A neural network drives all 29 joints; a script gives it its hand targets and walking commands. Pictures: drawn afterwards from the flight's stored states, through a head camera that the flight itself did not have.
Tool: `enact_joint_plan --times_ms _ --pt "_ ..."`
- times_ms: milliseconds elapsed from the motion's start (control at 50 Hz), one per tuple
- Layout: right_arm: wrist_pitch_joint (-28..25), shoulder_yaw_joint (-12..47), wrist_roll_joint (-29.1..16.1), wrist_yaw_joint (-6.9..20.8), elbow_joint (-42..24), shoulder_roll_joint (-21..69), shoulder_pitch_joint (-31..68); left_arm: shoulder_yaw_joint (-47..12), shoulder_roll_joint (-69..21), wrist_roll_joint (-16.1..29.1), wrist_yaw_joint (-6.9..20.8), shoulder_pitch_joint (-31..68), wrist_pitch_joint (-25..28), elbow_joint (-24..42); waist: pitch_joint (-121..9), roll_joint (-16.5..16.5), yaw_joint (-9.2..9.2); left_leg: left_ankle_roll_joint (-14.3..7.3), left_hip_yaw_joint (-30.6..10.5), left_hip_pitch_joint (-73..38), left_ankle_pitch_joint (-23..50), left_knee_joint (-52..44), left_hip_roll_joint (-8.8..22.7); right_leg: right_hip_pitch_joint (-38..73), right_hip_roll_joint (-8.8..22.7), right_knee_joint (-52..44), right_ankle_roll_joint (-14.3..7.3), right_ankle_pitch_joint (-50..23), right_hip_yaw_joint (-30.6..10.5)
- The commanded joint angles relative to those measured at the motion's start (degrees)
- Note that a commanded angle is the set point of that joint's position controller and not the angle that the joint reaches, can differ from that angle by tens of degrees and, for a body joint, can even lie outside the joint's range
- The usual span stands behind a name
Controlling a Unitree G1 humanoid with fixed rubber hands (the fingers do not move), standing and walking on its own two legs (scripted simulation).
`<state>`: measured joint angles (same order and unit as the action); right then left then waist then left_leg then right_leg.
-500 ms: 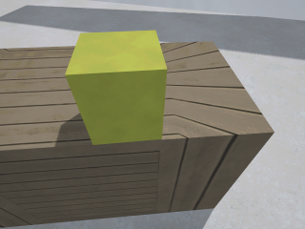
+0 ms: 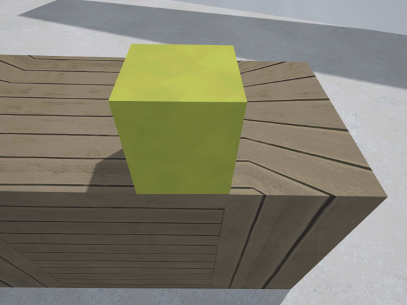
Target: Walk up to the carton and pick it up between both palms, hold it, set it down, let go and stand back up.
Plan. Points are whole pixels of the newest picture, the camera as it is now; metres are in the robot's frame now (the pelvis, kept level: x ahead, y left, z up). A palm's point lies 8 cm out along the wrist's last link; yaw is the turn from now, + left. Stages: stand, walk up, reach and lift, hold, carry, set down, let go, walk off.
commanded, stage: walk up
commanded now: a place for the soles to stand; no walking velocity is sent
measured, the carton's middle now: (183, 122) +0.47 +0.04 +0.13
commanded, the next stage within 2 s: reach and lift in 1.86 s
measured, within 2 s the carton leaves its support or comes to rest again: neither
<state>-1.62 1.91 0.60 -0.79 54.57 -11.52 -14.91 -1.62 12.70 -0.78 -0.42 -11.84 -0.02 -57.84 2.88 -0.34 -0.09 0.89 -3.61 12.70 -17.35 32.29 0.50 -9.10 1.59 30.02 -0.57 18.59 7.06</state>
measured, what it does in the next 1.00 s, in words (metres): steps on the spot: right foot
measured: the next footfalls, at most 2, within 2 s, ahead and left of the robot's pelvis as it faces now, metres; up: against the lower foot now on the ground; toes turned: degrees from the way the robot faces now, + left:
right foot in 0.74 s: +0.14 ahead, -0.08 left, +0.00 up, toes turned +2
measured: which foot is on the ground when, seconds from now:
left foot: down 0.00-1.00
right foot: down 0.00-0.46, up 0.48-0.72, down 0.74-1.00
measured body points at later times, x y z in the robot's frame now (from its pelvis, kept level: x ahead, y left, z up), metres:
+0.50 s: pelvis +0.02 +0.03 -0.01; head +0.02 +0.05 +0.44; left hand +0.00 +0.27 -0.17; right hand +0.06 -0.22 -0.15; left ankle +0.02 +0.13 -0.73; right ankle -0.02 -0.11 -0.73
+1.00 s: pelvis +0.07 +0.03 +0.00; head +0.08 +0.02 +0.45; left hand +0.13 +0.26 -0.14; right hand +0.14 -0.20 -0.16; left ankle +0.02 +0.13 -0.73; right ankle +0.10 -0.08 -0.73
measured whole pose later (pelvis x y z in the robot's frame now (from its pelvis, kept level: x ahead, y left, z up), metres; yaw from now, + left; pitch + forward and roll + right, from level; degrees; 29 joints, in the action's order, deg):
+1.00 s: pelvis +0.07 +0.03 +0.00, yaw +4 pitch -2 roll +1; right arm -0.3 2.5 0.7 -1.1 60.0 -11.3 -12.0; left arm -1.9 9.7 -0.1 -0.9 -12.2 1.4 -56.3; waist 2.8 -1.0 0.0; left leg -0.6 3.9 6.6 -19.1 28.2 0.1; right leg -13.9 0.0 30.8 -1.3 14.4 1.3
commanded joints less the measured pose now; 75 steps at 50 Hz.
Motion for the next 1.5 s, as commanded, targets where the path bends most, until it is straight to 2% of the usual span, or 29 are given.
enact_joint_plan --times_ms 0,40,160,200,220,280,340,380,400,420,460,500,560,620,660,700,720,740,760,780,820,920,960,1060,1180,1280,1320,1360,1480 --pt "-0.33 -1.8 0.28 -0.56 -2.03 -8.35 -2.14 1.31 7.71 0.13 -0.3 -2.26 0.38 1.9 -2.06 -1.34 -0.13 -4.39 -4.45 2.44 16.16 -5.23 4.08 2.14 5.99 -7.21 -3.0 -10.96 -6.06" --pt "-0.14 -1.55 0.18 -0.69 -1.38 -7.77 -2.67 1.16 8.13 0.64 -0.2 -1.77 0.07 1.42 -0.19 2.02 -0.31 -4.34 -4.45 2.65 14.96 -4.89 4.06 1.27 6.17 -8.05 -2.99 -8.98 -6.25" --pt "-0.34 -1.1 0.28 -0.85 -0.54 -7.32 -2.01 1.23 8.97 0.51 -0.38 -2.35 -0.08 0.97 0.89 -0.02 -0.24 -3.84 -3.04 4.49 14.16 -3.77 2.73 1.09 7.18 -9.45 -3.16 -6.85 -4.71" --pt "0.74 -1.85 0.78 -0.21 0.34 -7.22 -2.81 2.7 10.45 -1.07 -0.75 -5.63 0.71 2.62 2.27 3.16 1.2 -1.86 -0.08 15.95 -3.95 3.41 -0.35 8.49 14.43 -16.3 -7.54 13.01 -13.34" --pt "1.03 -1.94 1.31 -0.23 -0.1 -7.3 -0.58 3.4 11.71 -1.16 -1.03 -7.06 0.73 1.9 3.46 5.79 2.48 -1.43 0.68 19.27 -8.65 6.31 -0.34 9.38 17.94 -18.46 -9.61 15.97 -16.73" --pt "1.06 -2.17 2.0 -0.25 -0.97 -6.4 0.09 2.68 9.93 -1.37 -1.38 -7.83 1.74 0.91 7.7 4.02 1.74 -0.7 0.41 23.23 -13.82 10.75 3.72 8.16 24.3 -19.53 -11.52 2.99 -19.42" --pt "-0.31 -2.27 1.35 0.27 -0.31 -5.42 -4.98 2.64 10.5 -2.09 -0.73 -2.67 1.87 1.87 3.32 3.33 -1.59 -1.82 1.5 5.23 0.25 -0.72 4.68 -1.08 19.78 -13.15 -9.35 -2.45 -8.58" --pt "-1.05 -3.19 0.41 0.52 2.42 -7.05 -11.23 1.93 6.95 -1.98 0.32 0.81 1.21 3.36 2.7 -1.6 -4.02 -3.26 -4.39 -5.4 14.17 -8.86 5.0 -8.29 8.02 -0.07 -3.04 -3.26 3.14" --pt "-0.91 -4.36 0.2 0.48 2.86 -10.03 -13.12 1.28 4.35 -1.46 0.74 -0.95 1.01 4.24 0.3 -7.78 -4.14 -5.42 -12.82 -8.19 12.4 -11.31 8.03 -11.38 3.1 8.16 -1.02 5.48 5.46" --pt "-0.23 -5.08 -0.08 0.12 2.58 -13.52 -13.42 0.81 3.33 -1.11 0.62 -3.23 0.37 4.89 1.66 -9.97 -3.05 -9.67 -22.49 -5.18 0.13 -16.0 13.08 -13.71 0.43 13.07 -0.2 17.3 1.96" --pt "1.08 -5.25 -1.0 -0.88 2.26 -13.71 -11.49 1.47 5.76 -0.94 0.07 -3.02 -0.4 5.3 8.65 -9.41 -3.82 -14.57 -26.65 0.73 -17.05 -21.96 17.28 -17.69 1.8 18.15 -0.45 24.63 -1.9" --pt "1.2 -4.47 -0.04 -1.58 1.35 -11.75 -10.13 1.01 4.77 -0.57 -0.04 -3.12 0.27 5.17 9.14 -10.98 -3.57 -15.12 -23.61 -5.2 -4.24 -20.04 17.38 -23.95 2.68 19.6 -0.48 20.44 -4.51" --pt "0.41 -4.09 1.31 -1.6 0.91 -10.58 -10.29 1.42 4.52 -0.99 -0.02 -3.11 1.72 5.9 3.29 -6.51 -3.4 -14.22 -19.24 -7.87 13.86 -16.13 16.56 -19.43 2.7 17.54 0.18 13.5 -7.12" --pt "0.03 -3.37 1.03 -1.15 -0.2 -9.05 -3.28 1.7 3.25 -0.29 -0.35 -6.82 2.08 4.83 -4.13 -4.46 0.08 -11.07 -10.44 -5.73 26.15 -11.23 13.12 -7.96 1.67 10.22 -0.31 2.41 -7.83" --pt "0.58 -2.62 0.5 -0.88 -1.28 -9.06 3.03 1.45 1.39 -0.36 -0.71 -11.82 2.37 3.79 -5.7 -4.21 3.55 -8.37 -1.16 -1.01 29.65 -3.56 8.81 3.13 1.09 -3.44 -1.05 -15.76 -4.82" --pt "1.0 -1.64 -0.03 -0.12 -1.33 -6.76 1.23 2.37 4.77 -0.32 -1.22 -11.79 2.55 3.99 -7.27 -0.04 2.79 -4.5 2.56 5.69 18.6 0.43 4.52 9.46 5.0 -2.31 -2.16 -27.08 -9.72" --pt "1.35 -1.21 -0.89 -0.16 -0.82 -4.59 -1.17 3.11 7.84 -0.12 -1.55 -9.54 2.2 5.05 -5.92 4.47 1.38 -2.53 2.57 6.84 7.53 2.42 3.2 6.79 10.8 -6.11 -4.16 -26.52 -17.91" --pt "1.98 -0.72 -0.36 -0.42 1.05 -4.28 -5.6 3.11 9.52 0.19 -1.85 -6.25 1.75 6.32 -4.08 8.2 -1.13 -1.21 3.21 4.93 -6.14 1.5 1.6 2.13 15.91 -10.86 -6.18 -18.76 -23.45" --pt "2.77 -0.79 -0.29 -0.91 2.43 -3.73 -7.41 2.84 9.06 1.37 -1.73 -3.27 1.02 5.74 -0.79 7.13 -2.01 -1.39 3.39 -1.76 -8.31 -1.97 2.42 -7.93 16.22 -12.83 -8.6 -7.43 -22.38" --pt "2.78 -0.66 0.11 -1.0 2.56 -4.39 -6.14 2.56 8.32 1.46 -1.28 -0.47 0.48 6.09 4.85 9.75 -2.35 -1.71 2.13 -2.65 -3.38 -5.68 3.53 -12.56 12.37 -12.76 -7.16 -4.35 -20.24" --pt "1.81 -0.77 0.5 -0.71 3.56 -6.99 -4.36 1.62 6.15 1.24 -0.47 -1.61 0.76 5.24 4.56 6.3 -0.56 -1.91 0.2 -2.26 2.34 -9.17 5.09 -9.82 7.08 -9.97 -4.12 -8.7 -15.41" --pt "0.67 -1.16 0.1 -0.78 5.0 -7.92 -1.45 1.77 6.82 0.6 -0.86 -4.32 2.38 2.3 1.11 2.98 0.5 -2.61 0.68 -3.66 13.68 -10.24 5.99 -2.31 6.88 -3.5 -4.11 -31.69 -14.2" --pt "0.44 -1.24 -0.09 -0.93 5.32 -7.98 -0.86 1.53 5.94 0.79 -0.73 -5.19 2.74 1.63 -2.36 0.11 0.17 -2.87 1.89 -6.04 13.47 -9.68 5.75 -1.81 7.17 -3.96 -4.27 -30.85 -14.83" --pt "0.98 -1.26 -0.35 -0.75 5.33 -6.35 0.24 1.27 5.8 0.32 -1.17 -3.23 2.56 1.31 -2.28 3.06 -0.14 -2.99 3.54 -8.02 14.8 -10.42 6.5 -3.46 5.44 -3.62 -3.92 -29.39 -13.69" --pt "1.53 -1.35 -0.29 -0.6 5.63 -6.73 2.11 1.41 6.27 0.26 -1.24 -3.52 2.22 0.2 -1.3 -0.63 -0.01 -3.55 3.74 -8.37 8.29 -11.87 6.25 -5.78 5.4 -5.52 -3.82 -22.3 -15.75" --pt "1.6 -1.24 -0.32 -0.64 6.69 -7.65 1.92 1.4 6.55 0.42 -1.45 -4.38 2.17 -0.34 -1.68 2.57 0.46 -3.78 5.17 -7.06 7.41 -12.31 6.71 -3.57 4.71 -5.08 -3.4 -23.96 -15.66" --pt "1.66 -1.04 -0.23 -0.63 6.72 -8.05 2.29 1.2 6.52 0.28 -1.41 -5.02 2.11 -0.26 -1.34 0.45 0.91 -3.78 5.7 -7.56 5.43 -11.67 6.52 -5.66 5.06 -5.18 -3.42 -22.48 -16.79" --pt "1.94 -0.78 -0.37 -0.73 7.09 -7.61 1.57 1.23 6.97 0.68 -1.38 -4.47 2.0 -0.78 0.0 3.4 0.85 -4.19 5.6 -8.64 3.93 -12.11 6.81 -7.88 4.31 -6.53 -3.19 -18.1 -17.18" --pt "2.1 -0.92 -0.11 -0.57 7.43 -8.83 1.91 1.56 7.77 0.55 -1.41 -5.05 1.94 -0.5 1.23 0.29 0.89 -3.95 6.89 -6.93 -1.29 -13.23 6.82 -9.09 3.33 -7.01 -2.62 -12.06 -18.89"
